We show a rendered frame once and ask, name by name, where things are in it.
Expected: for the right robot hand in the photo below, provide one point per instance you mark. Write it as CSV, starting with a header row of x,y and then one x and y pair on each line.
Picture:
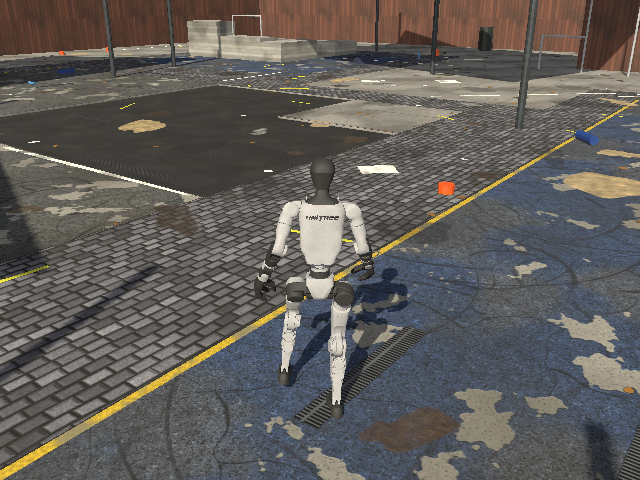
x,y
365,276

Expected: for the robot right upper arm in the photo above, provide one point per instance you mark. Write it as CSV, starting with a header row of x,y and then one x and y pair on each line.
x,y
353,212

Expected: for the right robot forearm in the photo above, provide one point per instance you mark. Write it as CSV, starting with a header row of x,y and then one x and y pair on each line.
x,y
367,259

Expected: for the left robot forearm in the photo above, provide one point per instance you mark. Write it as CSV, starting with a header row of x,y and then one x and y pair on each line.
x,y
268,265

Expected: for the humanoid robot head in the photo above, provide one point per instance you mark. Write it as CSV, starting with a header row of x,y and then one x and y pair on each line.
x,y
322,171

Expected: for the robot left upper arm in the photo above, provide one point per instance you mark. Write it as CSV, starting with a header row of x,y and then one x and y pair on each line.
x,y
289,211

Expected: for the left robot hand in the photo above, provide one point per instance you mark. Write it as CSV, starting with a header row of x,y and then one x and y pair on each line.
x,y
259,286

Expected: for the left robot foot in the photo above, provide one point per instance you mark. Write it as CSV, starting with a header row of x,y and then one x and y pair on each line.
x,y
283,378

